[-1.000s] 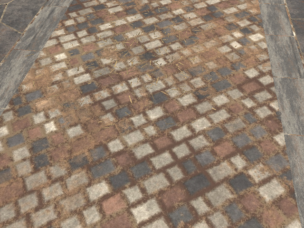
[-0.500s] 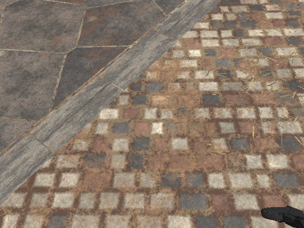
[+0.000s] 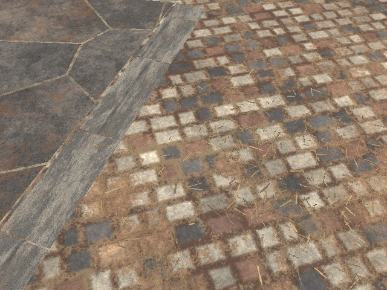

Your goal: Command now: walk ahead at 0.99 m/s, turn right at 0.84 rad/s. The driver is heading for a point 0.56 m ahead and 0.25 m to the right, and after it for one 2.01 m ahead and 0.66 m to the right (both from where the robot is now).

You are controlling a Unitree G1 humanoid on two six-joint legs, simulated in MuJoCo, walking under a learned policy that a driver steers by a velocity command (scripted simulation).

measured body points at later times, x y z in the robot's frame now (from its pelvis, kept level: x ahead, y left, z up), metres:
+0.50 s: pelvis +0.46 +0.05 +0.03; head +0.48 +0.04 +0.48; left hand +0.74 +0.24 -0.06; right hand +0.37 -0.24 -0.08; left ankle +0.48 +0.19 -0.70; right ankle +0.39 -0.02 -0.59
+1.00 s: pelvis +0.83 -0.21 +0.03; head +0.85 -0.22 +0.48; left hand +1.04 -0.02 -0.10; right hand +0.76 -0.48 -0.08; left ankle +1.05 -0.18 -0.62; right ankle +0.75 -0.16 -0.70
